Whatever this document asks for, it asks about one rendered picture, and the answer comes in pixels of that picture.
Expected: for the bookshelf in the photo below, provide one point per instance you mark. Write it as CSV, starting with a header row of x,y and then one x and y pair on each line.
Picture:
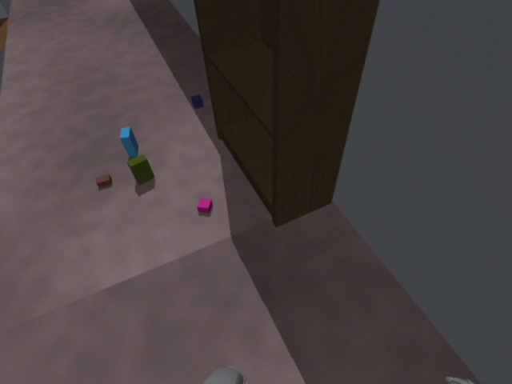
x,y
283,78

